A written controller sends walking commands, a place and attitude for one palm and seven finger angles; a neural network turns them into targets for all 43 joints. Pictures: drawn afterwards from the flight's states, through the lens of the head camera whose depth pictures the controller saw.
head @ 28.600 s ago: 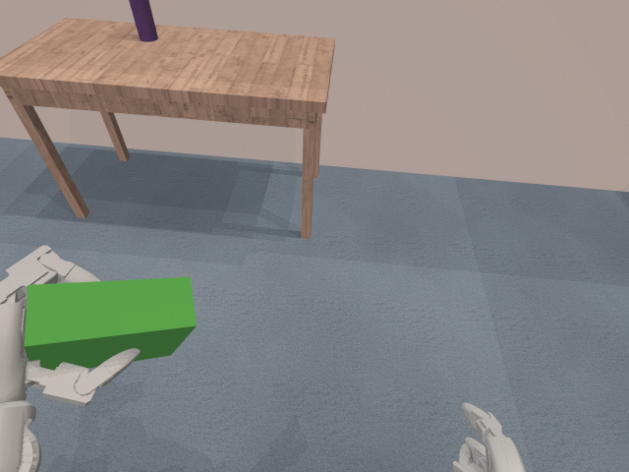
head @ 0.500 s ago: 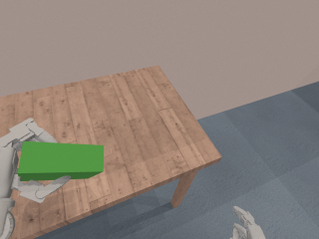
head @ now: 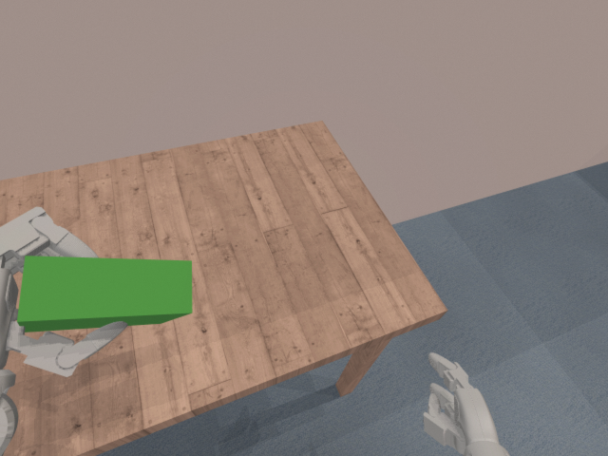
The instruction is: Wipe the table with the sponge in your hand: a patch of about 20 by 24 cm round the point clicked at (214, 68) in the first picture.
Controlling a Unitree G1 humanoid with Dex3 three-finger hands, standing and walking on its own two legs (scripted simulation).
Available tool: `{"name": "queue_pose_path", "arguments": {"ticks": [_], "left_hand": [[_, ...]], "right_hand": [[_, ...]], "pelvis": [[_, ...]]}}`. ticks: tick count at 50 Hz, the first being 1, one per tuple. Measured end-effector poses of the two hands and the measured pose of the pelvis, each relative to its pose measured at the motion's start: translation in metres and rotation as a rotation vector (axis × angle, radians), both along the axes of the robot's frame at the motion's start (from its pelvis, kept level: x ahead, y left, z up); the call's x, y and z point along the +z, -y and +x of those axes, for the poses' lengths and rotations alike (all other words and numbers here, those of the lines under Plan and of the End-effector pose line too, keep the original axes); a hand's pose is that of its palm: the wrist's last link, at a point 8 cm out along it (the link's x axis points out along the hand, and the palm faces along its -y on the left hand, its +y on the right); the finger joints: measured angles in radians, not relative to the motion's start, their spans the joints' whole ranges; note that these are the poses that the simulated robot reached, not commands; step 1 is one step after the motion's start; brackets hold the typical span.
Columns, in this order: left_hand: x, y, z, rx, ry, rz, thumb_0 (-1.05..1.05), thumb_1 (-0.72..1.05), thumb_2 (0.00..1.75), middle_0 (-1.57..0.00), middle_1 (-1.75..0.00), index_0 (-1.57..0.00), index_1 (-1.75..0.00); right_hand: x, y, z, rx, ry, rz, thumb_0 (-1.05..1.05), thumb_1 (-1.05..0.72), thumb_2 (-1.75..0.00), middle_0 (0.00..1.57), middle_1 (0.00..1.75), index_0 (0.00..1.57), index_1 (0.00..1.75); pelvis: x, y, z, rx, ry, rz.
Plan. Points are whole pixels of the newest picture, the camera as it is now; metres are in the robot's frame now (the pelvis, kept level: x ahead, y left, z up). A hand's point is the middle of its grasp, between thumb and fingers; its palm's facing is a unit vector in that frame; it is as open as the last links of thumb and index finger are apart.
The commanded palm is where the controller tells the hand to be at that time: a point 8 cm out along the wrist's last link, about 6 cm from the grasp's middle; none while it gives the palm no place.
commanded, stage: look again from close up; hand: left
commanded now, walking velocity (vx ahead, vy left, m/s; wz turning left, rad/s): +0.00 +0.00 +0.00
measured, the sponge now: (131, 296) +0.24 +0.21 +0.12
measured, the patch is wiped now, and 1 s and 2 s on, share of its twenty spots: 0.00 0.00 0.00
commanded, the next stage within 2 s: turn the palm down, sponge in hand in 0.40 s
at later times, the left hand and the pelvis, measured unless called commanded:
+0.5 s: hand (86, 322) +0.20 +0.22 +0.15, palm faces +0.35 -0.85 -0.40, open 9.4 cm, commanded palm +0.14 +0.26 +0.17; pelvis -0.02 -0.02 +0.00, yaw +0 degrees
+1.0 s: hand (73, 340) +0.18 +0.23 +0.15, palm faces +0.40 -0.62 -0.67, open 9.4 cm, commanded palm +0.15 +0.25 +0.17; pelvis -0.03 -0.07 -0.02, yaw +1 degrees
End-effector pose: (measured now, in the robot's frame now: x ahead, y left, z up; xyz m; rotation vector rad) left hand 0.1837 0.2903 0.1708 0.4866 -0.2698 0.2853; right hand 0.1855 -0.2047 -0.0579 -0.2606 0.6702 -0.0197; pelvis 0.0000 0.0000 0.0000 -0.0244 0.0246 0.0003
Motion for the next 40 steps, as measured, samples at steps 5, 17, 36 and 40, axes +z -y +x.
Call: {"name": "queue_pose_path", "arguments": {"ticks": [5, 17, 36, 40], "left_hand": [[0.005, 0.003, -0.008, 0.006, 0.014, 0.002, -0.01, -0.44, 1.03, -0.79, -1.38, -0.80, -1.38], [-0.002, 0.016, -0.022, 0.022, -0.011, -0.025, -0.01, -0.44, 1.03, -0.79, -1.38, -0.80, -1.38], [0.024, 0.011, -0.002, 0.077, -0.175, 0.104, -0.01, -0.44, 1.03, -0.78, -1.39, -0.80, -1.38], [0.000, 0.037, -0.021, 0.001, -0.252, 0.149, -0.01, -0.44, 1.03, -0.78, -1.39, -0.80, -1.38]], "right_hand": [[-0.005, 0.006, -0.012, -0.016, -0.026, -0.001, 0.01, -0.90, -0.90, 0.20, 0.30, 0.20, 0.30], [-0.009, 0.030, -0.043, -0.074, -0.042, -0.012, 0.01, -0.90, -0.90, 0.20, 0.30, 0.20, 0.30], [-0.016, 0.068, -0.036, -0.060, 0.007, 0.015, 0.01, -0.90, -0.90, 0.20, 0.30, 0.20, 0.30], [-0.014, 0.080, -0.030, -0.060, 0.028, -0.012, 0.01, -0.90, -0.90, 0.20, 0.30, 0.20, 0.30]], "pelvis": [[0.001, 0.002, -0.005, 0.004, 0.005, -0.005], [0.001, 0.012, -0.019, -0.004, 0.020, 0.002], [-0.005, 0.037, -0.027, -0.036, 0.046, 0.024], [-0.009, 0.045, -0.028, -0.036, 0.034, 0.029]]}}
